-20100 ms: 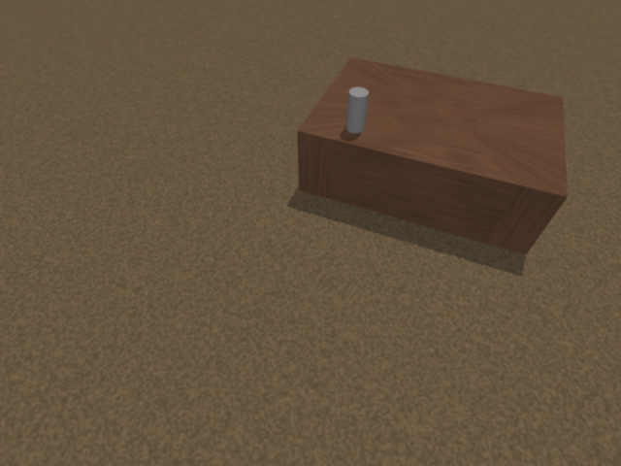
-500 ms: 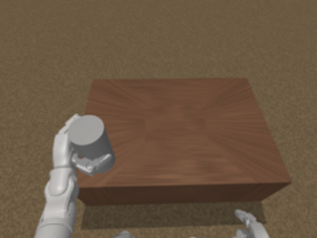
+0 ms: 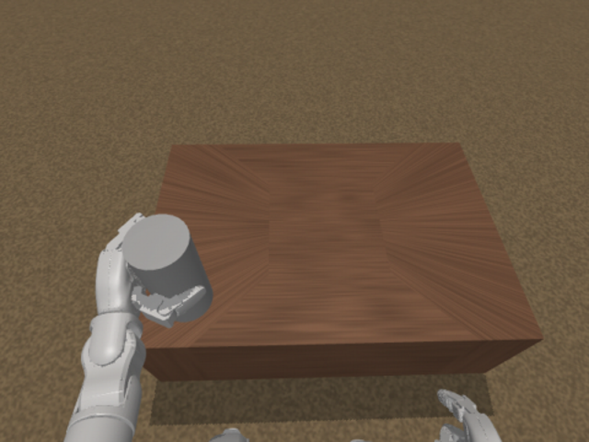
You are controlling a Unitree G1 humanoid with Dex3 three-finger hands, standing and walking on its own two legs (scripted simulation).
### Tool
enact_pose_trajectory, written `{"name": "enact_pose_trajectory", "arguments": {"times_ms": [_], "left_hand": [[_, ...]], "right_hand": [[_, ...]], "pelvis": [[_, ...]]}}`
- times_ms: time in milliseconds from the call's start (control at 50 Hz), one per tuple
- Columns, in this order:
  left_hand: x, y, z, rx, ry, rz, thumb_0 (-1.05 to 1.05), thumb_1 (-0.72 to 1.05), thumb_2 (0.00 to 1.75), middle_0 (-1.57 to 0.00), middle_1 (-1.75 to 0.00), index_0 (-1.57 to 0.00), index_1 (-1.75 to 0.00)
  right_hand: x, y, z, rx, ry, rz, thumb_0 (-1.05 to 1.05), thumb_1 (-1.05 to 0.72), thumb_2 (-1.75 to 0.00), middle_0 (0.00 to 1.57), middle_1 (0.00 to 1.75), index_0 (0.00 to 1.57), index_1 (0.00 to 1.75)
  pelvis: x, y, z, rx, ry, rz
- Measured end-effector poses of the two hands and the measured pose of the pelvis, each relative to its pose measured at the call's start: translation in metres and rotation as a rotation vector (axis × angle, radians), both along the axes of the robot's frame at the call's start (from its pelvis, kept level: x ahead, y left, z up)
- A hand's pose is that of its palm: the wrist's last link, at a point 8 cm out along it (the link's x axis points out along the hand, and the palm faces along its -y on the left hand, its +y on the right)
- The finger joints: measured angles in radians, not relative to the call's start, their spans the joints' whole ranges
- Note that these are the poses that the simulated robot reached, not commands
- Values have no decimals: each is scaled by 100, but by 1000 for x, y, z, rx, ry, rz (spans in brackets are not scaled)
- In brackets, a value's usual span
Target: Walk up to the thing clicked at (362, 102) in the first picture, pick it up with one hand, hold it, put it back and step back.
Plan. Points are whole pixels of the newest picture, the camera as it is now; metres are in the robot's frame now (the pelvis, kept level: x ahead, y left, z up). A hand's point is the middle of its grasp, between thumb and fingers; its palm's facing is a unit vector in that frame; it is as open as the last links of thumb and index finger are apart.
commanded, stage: crouch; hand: left
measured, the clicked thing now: (174, 273) +0.33 +0.16 +0.04
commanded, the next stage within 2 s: lower in 1.22 s
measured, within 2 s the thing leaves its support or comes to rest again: neither
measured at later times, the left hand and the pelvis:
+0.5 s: hand (186, 274) +0.40 +0.19 -0.10, palm faces +0.12 -0.99 +0.00, open 10.7 cm; pelvis -0.03 +0.00 -0.10, yaw -2 degrees
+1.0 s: hand (192, 278) +0.44 +0.20 -0.19, palm faces +0.16 -0.99 -0.02, open 10.7 cm; pelvis -0.06 +0.00 -0.19, yaw -4 degrees
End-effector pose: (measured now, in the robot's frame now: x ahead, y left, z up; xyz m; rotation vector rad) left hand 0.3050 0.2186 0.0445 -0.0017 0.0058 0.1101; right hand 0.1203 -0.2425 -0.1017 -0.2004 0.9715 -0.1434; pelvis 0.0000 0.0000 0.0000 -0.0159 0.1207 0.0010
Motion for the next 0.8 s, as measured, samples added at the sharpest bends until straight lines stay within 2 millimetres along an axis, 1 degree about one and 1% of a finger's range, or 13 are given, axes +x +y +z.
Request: {"name": "enact_pose_trajectory", "arguments": {"times_ms": [60,120,180,240,300,380,500,560,620,700,800], "left_hand": [[3,0,-7,-5,6,-1,0,-54,112,-69,-107,-71,-108],[6,1,-19,-4,20,-3,0,-54,112,-69,-107,-71,-107],[10,3,-35,-12,33,10,0,-54,112,-69,-107,-71,-107],[15,7,-55,-14,38,24,0,-53,112,-69,-107,-71,-107],[25,11,-78,-2,34,19,0,-53,112,-69,-107,-70,-108],[42,16,-108,7,8,15,0,-53,112,-69,-107,-71,-107],[69,18,-145,5,-9,12,0,-53,112,-69,-107,-71,-107],[77,18,-160,5,-5,12,0,-53,112,-69,-107,-71,-107],[81,19,-174,5,4,20,0,-53,112,-69,-107,-71,-107],[85,21,-190,7,7,36,0,-53,112,-69,-107,-70,-107],[90,25,-206,16,1,53,0,-53,113,-69,-107,-70,-107]], "right_hand": [[-1,-1,-2,-2,5,2,1,-92,-90,20,30,21,30],[-4,-3,-6,-5,17,5,1,-91,-90,20,30,21,30],[-9,-6,-14,-13,40,10,1,-91,-90,20,30,21,30],[-17,-9,-25,-26,70,16,1,-91,-90,20,30,21,30],[-26,-14,-41,-44,104,20,1,-91,-90,20,30,21,30],[-42,-19,-69,-66,157,21,1,-91,-90,20,30,21,30],[-64,-17,-113,-68,243,6,1,-91,-90,20,30,20,30],[-74,-14,-131,-55,278,-3,1,-91,-90,20,30,20,30],[-82,-9,-146,-37,304,-10,1,-91,-90,20,30,20,30],[-91,-3,-163,-20,325,-13,1,-91,-90,20,30,20,30],[-99,-2,-179,-19,339,-13,1,-92,-90,20,30,21,30]], "pelvis": [[-1,0,-2,0,12,-1],[-3,0,-6,-2,32,-2],[-7,-1,-13,-3,60,-3],[-11,-1,-24,-6,103,-4],[-17,-1,-40,-8,157,-6],[-22,0,-67,-16,232,-10],[-27,2,-105,-28,319,-23],[-30,4,-119,-32,348,-29],[-33,5,-131,-34,369,-35],[-38,6,-145,-36,391,-40],[-46,6,-162,-41,410,-43]]}}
